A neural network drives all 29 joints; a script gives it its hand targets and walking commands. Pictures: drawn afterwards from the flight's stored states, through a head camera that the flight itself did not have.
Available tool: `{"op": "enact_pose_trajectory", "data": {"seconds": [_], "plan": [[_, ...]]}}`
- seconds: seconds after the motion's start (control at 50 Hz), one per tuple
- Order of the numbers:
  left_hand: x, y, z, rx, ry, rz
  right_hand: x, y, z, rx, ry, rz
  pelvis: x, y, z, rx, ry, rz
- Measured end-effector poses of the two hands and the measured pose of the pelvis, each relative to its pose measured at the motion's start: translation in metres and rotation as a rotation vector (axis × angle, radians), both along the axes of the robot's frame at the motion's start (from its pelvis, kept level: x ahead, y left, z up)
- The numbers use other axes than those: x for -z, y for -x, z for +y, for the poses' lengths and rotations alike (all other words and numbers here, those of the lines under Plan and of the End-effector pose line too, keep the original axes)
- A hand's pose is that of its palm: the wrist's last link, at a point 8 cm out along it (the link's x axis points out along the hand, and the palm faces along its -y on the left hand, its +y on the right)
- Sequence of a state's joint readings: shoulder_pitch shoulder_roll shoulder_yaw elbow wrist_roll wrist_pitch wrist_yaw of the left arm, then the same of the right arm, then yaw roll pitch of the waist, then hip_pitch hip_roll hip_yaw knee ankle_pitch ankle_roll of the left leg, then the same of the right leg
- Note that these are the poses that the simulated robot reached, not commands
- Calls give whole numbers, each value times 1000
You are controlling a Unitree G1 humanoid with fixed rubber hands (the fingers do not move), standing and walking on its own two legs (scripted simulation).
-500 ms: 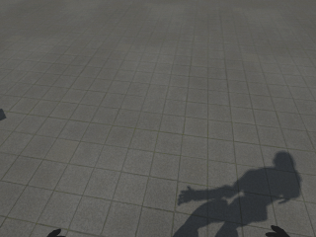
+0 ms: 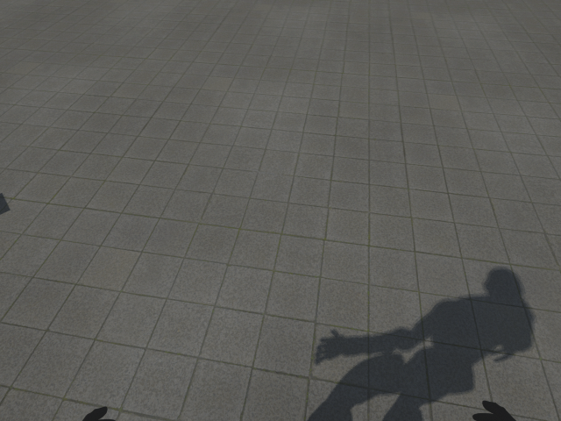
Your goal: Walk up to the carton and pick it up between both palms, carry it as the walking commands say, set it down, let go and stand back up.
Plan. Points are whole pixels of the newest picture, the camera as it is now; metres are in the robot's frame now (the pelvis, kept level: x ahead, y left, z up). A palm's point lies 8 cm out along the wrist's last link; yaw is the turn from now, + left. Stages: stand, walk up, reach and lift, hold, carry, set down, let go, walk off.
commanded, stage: stand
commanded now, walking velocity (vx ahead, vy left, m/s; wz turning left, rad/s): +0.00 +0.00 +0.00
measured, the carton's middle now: out of the picture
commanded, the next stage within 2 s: walk up in 0.04 s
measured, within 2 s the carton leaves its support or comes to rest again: neither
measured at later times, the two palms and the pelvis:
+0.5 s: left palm out of the picture +0.03 +0.45 -0.07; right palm (435, 318) +0.29 -0.23 -0.06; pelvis +0.04 +0.06 -0.01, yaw +17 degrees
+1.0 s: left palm out of the picture +0.01 +0.50 -0.05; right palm (285, 217) +0.53 +0.01 -0.09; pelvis +0.20 +0.17 -0.01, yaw +38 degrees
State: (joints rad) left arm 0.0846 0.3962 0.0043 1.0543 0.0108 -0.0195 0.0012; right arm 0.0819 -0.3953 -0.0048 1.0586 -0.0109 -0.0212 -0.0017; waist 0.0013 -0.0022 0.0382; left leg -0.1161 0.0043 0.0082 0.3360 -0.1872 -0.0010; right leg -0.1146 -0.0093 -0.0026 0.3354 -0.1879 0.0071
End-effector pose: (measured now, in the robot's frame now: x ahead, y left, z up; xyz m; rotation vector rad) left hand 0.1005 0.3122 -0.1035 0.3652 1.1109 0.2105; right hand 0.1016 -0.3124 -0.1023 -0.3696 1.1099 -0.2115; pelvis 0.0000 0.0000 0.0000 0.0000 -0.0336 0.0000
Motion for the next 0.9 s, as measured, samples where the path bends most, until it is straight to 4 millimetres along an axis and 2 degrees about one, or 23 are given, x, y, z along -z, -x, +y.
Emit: {"op": "enact_pose_trajectory", "data": {"seconds": [0.22, 0.28, 0.34, 0.42, 0.48, 0.54, 0.58, 0.64, 0.7, 0.76, 0.8, 0.84, 0.9], "plan": [[0, -2, 1, -2, -1, 1, 0, -2, 0, 2, 1, 2, 0, -2, 0, 0, 0, 1], [-7, -1, 17, -43, -26, -75, -2, -15, 0, -75, -16, 11, 5, -3, 2, -67, 16, 16], [-21, 17, 50, -111, -88, -140, -13, -50, 7, -186, -18, 0, 6, -8, 9, -145, 28, 29], [-37, 46, 98, -195, -174, -164, -31, -112, 29, -314, -16, -57, 8, -19, 27, -227, 33, 26], [-39, 68, 132, -255, -211, -149, -41, -166, 65, -398, -22, -125, 12, -32, 48, -275, 32, 27], [-30, 83, 165, -306, -230, -127, -45, -217, 112, -470, -13, -216, 25, -49, 77, -306, 31, 31], [-21, 85, 180, -332, -224, -112, -43, -238, 138, -497, -3, -266, 33, -56, 93, -331, 18, 31], [-17, 72, 183, -350, -176, -121, -41, -245, 163, -502, -14, -247, 27, -71, 107, -372, 10, 35], [-17, 56, 180, -355, -132, -129, -38, -251, 179, -521, -15, -197, 18, -90, 118, -420, 14, 41], [-18, 48, 177, -376, -113, -109, -34, -265, 192, -550, -27, -164, 14, -111, 127, -466, 15, 42], [-22, 44, 177, -401, -119, -101, -29, -283, 200, -570, -40, -152, 13, -128, 133, -493, 13, 39], [-27, 45, 179, -434, -148, -100, -22, -309, 211, -603, -48, -153, 17, -146, 138, -521, 12, 35], [-33, 64, 183, -511, -224, -84, -11, -358, 244, -686, -55, -170, 26, -171, 146, -566, 14, 44]]}}
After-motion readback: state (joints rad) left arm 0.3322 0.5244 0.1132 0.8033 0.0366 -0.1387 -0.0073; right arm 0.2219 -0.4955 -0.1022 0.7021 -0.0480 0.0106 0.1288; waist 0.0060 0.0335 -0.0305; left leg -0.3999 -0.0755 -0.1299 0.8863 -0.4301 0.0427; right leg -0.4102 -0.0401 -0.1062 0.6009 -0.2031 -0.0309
